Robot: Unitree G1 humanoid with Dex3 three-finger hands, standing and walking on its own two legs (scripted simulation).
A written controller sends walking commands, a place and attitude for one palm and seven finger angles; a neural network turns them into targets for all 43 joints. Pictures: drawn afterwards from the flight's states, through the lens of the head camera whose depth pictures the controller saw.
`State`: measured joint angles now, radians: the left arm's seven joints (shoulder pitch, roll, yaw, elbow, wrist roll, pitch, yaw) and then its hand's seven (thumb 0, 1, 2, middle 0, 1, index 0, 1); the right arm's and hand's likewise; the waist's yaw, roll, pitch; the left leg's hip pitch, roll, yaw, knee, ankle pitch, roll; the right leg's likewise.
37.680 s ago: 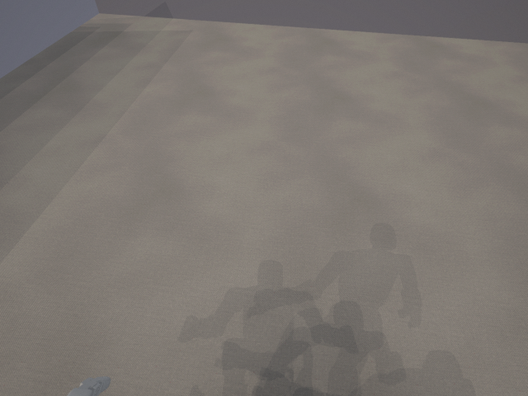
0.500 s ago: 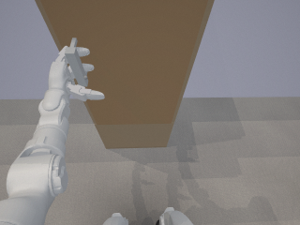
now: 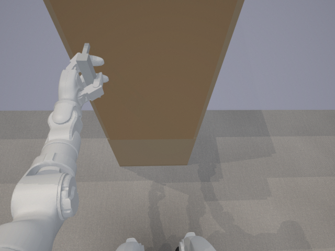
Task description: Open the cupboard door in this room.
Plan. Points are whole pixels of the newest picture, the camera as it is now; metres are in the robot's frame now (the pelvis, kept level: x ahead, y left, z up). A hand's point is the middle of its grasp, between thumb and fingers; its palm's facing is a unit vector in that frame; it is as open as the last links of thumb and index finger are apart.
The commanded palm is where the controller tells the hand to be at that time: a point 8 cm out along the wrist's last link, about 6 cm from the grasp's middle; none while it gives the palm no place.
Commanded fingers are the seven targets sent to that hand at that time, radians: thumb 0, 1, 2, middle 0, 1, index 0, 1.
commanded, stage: close the thumb around the handle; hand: left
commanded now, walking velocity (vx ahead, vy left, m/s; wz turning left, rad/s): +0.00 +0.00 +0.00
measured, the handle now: (91, 71) +0.53 +0.16 +0.09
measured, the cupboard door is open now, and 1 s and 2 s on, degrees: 0 33 42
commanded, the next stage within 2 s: pull the door open along its arc in 0.06 s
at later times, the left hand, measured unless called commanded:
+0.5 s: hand (99, 100) +0.44 +0.13 +0.09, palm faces -0.05 -1.00 +0.00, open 5.9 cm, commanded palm +0.39 +0.19 +0.09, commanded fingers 0.00 0.90 0.90 -0.40 -1.35 -0.40 -1.35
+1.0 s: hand (133, 148) +0.32 +0.05 +0.09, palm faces +0.38 -0.93 -0.01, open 6.2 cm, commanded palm +0.25 +0.08 +0.09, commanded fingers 0.00 0.90 0.90 -0.40 -1.35 -0.40 -1.35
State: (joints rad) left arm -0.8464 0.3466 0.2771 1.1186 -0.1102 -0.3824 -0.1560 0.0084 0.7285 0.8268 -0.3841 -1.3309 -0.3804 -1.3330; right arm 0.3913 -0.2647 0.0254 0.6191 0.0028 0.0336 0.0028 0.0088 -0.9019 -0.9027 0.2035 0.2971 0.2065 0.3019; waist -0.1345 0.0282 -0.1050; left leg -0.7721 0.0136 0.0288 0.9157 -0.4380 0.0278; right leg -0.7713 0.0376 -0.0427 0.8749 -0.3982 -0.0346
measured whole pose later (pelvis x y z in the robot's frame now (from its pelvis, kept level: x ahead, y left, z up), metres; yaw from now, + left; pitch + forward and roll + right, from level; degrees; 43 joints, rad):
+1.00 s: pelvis +0.01 -0.02 +0.01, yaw +3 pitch +8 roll +1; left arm 0.01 -0.11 -0.20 0.12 0.07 -0.12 0.56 0.01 0.69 0.78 -0.32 -1.32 -0.32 -1.32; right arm 0.19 -0.18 0.02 0.51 -0.05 0.04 0.05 0.01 -0.90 -0.90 0.20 0.30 0.21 0.30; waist 0.00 0.04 -0.12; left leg -0.54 0.00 0.00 0.83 -0.42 -0.01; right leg -0.55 0.02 -0.07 0.83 -0.43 -0.06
